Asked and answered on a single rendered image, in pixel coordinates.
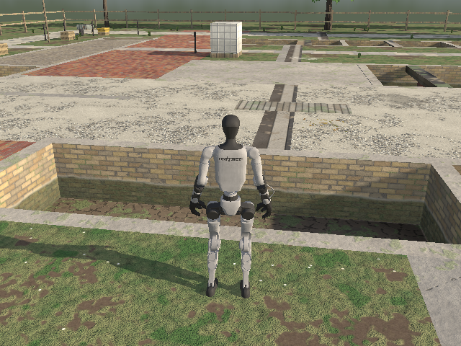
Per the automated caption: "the robot right upper arm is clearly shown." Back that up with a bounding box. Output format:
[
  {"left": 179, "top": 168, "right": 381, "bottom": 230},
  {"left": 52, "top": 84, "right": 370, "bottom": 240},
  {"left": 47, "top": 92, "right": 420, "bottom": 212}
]
[{"left": 246, "top": 146, "right": 264, "bottom": 186}]

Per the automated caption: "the robot right hand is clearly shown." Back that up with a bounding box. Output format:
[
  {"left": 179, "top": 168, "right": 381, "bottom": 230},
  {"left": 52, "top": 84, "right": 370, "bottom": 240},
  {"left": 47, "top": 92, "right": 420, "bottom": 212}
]
[{"left": 256, "top": 201, "right": 272, "bottom": 218}]

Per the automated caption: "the robot left upper arm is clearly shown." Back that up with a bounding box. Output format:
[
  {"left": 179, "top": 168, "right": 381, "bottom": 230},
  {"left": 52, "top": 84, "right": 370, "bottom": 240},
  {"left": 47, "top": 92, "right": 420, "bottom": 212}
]
[{"left": 197, "top": 146, "right": 215, "bottom": 186}]

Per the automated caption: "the robot left hand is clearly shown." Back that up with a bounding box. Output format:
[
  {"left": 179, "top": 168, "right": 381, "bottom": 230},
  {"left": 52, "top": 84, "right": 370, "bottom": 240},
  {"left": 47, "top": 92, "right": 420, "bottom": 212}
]
[{"left": 189, "top": 200, "right": 206, "bottom": 216}]

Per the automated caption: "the robot left forearm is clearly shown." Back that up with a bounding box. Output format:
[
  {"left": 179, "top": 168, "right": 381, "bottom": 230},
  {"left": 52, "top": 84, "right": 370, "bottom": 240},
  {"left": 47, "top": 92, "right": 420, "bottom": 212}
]
[{"left": 191, "top": 175, "right": 204, "bottom": 203}]

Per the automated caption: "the robot left foot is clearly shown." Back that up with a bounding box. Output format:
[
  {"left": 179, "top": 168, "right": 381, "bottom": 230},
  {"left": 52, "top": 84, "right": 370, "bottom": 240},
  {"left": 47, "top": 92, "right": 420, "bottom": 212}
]
[{"left": 206, "top": 278, "right": 218, "bottom": 297}]

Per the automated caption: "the robot right forearm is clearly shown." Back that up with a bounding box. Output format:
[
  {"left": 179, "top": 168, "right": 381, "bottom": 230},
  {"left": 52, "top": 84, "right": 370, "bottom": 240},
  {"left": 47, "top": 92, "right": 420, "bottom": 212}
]
[{"left": 257, "top": 175, "right": 271, "bottom": 205}]

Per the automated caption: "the robot left thigh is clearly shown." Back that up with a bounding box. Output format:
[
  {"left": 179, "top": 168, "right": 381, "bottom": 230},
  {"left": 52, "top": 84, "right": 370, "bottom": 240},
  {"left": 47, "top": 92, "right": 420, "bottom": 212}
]
[{"left": 206, "top": 201, "right": 221, "bottom": 252}]

